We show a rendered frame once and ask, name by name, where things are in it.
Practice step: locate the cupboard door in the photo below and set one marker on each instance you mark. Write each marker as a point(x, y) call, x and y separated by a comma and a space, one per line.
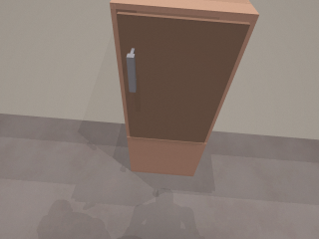
point(183, 65)

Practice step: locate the handle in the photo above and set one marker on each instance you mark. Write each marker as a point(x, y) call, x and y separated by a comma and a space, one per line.
point(131, 68)

